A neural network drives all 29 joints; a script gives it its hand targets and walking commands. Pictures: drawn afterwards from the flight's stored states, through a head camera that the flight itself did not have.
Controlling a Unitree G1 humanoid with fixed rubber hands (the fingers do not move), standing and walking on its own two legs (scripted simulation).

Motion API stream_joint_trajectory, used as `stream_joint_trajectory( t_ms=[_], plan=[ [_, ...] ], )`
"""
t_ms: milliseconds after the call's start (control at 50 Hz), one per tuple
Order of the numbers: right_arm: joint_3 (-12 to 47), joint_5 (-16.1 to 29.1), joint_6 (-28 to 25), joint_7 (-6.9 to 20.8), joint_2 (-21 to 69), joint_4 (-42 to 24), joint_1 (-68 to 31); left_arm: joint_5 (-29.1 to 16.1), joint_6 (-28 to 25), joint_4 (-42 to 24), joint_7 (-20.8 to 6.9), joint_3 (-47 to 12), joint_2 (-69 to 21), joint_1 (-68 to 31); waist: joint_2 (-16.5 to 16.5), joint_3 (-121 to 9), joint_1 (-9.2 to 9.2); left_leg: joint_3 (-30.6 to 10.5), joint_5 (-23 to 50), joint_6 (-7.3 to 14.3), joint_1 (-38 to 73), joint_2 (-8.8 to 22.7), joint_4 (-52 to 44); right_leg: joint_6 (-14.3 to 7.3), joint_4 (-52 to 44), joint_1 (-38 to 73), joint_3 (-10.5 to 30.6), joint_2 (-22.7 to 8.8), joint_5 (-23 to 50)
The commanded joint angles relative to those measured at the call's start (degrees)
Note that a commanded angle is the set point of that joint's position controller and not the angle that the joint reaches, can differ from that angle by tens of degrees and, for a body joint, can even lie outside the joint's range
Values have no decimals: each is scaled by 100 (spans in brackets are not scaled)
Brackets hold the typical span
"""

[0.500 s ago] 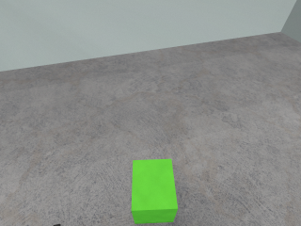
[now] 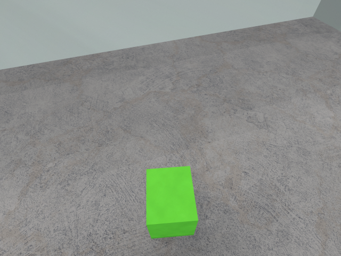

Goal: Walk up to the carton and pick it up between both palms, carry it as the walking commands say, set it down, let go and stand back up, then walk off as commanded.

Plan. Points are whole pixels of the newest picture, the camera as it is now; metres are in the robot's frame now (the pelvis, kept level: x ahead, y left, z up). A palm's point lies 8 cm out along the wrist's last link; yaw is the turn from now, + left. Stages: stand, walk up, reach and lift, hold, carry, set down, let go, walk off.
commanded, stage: walk off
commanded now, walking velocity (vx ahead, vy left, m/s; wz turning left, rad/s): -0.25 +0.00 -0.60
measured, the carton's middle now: (170, 202) +0.47 +0.05 -0.64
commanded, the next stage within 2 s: none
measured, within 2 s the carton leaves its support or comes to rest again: neither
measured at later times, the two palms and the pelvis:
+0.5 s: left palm out of the picture +0.04 +0.22 -0.09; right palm out of the picture -0.09 -0.33 -0.13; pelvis -0.11 -0.04 +0.01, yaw -13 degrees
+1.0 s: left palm out of the picture -0.05 +0.25 -0.13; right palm out of the picture -0.25 -0.25 -0.09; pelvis -0.24 +0.04 +0.00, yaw -29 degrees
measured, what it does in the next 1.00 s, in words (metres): walks backwards, turning right: left foot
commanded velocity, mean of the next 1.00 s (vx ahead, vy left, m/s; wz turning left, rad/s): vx -0.25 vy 0.00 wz -0.60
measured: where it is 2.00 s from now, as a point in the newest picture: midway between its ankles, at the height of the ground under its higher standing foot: outside the picture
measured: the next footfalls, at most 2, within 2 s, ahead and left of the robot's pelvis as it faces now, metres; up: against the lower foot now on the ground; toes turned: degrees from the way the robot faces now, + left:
left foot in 0.68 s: -0.14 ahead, +0.11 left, +0.00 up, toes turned -18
right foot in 1.10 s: -0.35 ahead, -0.06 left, +0.00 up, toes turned -35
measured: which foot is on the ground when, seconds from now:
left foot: down 0.00-0.18, up 0.20-0.66, down 0.68-1.00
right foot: down 0.00-0.68, up 0.70-1.00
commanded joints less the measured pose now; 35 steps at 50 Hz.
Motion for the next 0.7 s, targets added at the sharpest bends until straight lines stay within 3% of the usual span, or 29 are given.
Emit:
stream_joint_trajectory(
  t_ms=[0,20,40,60,100,120,140,160,180,200,220,240,260,280,340,420,480,560,600,620,640,660,680],
  plan=[
    [-258,-36,98,-88,-1078,-292,155,34,38,-360,23,169,626,221,822,-738,-70,-1059,2391,763,41,1771,-372,-10,1386,-132,-53,-187,664],
    [-238,-65,109,-87,-1011,-437,-76,51,76,-378,17,188,507,375,1179,-731,15,-1246,2769,1074,-442,2195,-495,-16,2114,-21,-263,-68,-948],
    [-218,-105,107,-79,-908,-543,-222,40,132,-392,4,199,440,465,1170,-632,41,-1281,3121,1290,-714,2457,-576,-6,2730,-67,-365,-130,-1897],
    [-210,-151,103,-87,-865,-610,-309,27,182,-424,-18,205,378,516,999,-566,87,-1139,3281,1277,-769,2456,-527,9,2842,-107,-366,-266,-2042],
    [-207,-193,119,-116,-816,-630,-436,19,194,-465,-55,215,271,618,1011,-541,171,-795,2946,809,-309,2054,-214,20,1756,-244,-443,-483,-1512],
    [-232,-163,153,-109,-854,-624,-432,19,147,-429,-71,225,234,740,1056,-576,168,-593,2654,629,-80,1825,77,38,967,-127,-611,-431,-1010],
    [-253,-121,192,-85,-856,-598,-305,32,93,-378,-93,235,249,841,835,-506,124,-347,2080,438,-95,1575,572,33,2,63,-634,-343,-230],
    [-230,-102,208,-36,-692,-586,109,108,39,-464,-99,285,461,688,-138,-338,-39,42,817,114,-609,1097,1430,-26,-876,218,198,-648,514],
    [-174,-133,227,-37,-312,-790,331,127,19,-745,-118,461,1292,536,-2070,-281,-80,485,-2478,-311,-2036,79,2667,-578,-1360,366,2479,-2474,2746],
    [-250,-121,331,-95,-511,-811,-72,172,41,-767,-127,505,1417,912,-1451,-598,314,-445,-2640,-293,-1453,220,3690,-983,-1526,-470,2560,-2671,2996],
    [-280,-57,369,-76,-472,-847,-121,186,75,-813,-94,491,1201,551,-969,-354,43,-583,-2120,-255,-1354,219,4083,-1010,-1499,-795,2076,-2300,2122],
    [-293,-44,340,-50,-402,-822,-85,167,117,-896,-49,475,969,108,-717,-111,-161,-585,-1599,-265,-1413,294,4187,-837,-1491,-910,1639,-1813,1281],
    [-302,-89,303,-30,-385,-783,-12,137,138,-979,-13,474,813,-142,-746,-172,-227,-530,-1228,-300,-1533,288,4269,-718,-1387,-605,1401,-1487,1050],
    [-302,-138,276,-10,-351,-725,108,98,149,-1032,14,466,665,-177,-750,-334,-198,-467,-1090,-347,-1566,210,4420,-733,-1298,-350,1222,-1335,1343],
    [-302,-97,231,2,-189,-779,125,23,105,-984,18,487,529,194,-571,-600,-37,-454,-982,-476,-1744,143,4412,-732,-1181,352,1190,-1280,1704],
    [-278,-34,251,-63,-84,-912,92,25,96,-934,42,536,513,447,-814,-648,168,-434,-1201,-570,-1693,97,3379,-715,-1339,866,1561,-1267,1224],
    [-291,27,248,-112,-77,-978,177,71,130,-955,26,575,586,405,-933,-721,207,-406,-1540,-538,-1305,0,2626,-763,-1525,809,1834,-1310,873],
    [-329,124,201,-122,-55,-886,806,85,195,-1002,-35,636,658,98,-1138,-781,22,-305,-1492,-322,-205,-196,1427,-545,-1988,103,1943,-1132,143],
    [-380,116,167,-143,-86,-746,1401,68,224,-1064,-56,673,664,-135,-1373,-789,-145,-154,-1350,-152,458,-333,448,-240,-2325,-242,1969,-934,-154],
    [-418,77,143,-174,-154,-650,1785,40,216,-1111,-56,677,643,-270,-1382,-808,-301,-30,-996,-44,991,-342,-344,51,-2421,-508,1816,-737,-297],
    [-464,4,99,-217,-328,-594,2058,2,179,-1160,-57,655,494,-273,-1017,-728,-387,-68,-796,68,1599,-116,-1211,466,-2131,-1030,1377,-329,-567],
    [-510,-29,81,-247,-620,-768,1812,-27,144,-1129,-64,599,82,164,762,-853,-183,-1584,-1965,191,1633,1295,-1679,489,-270,-1546,821,78,-1278],
    [-521,-95,74,-193,-1157,-1363,456,65,165,-1203,22,630,-28,22,1917,-251,-140,-2703,-1899,952,-363,2931,-2086,649,1970,-2167,-295,898,-2124]
  ],
)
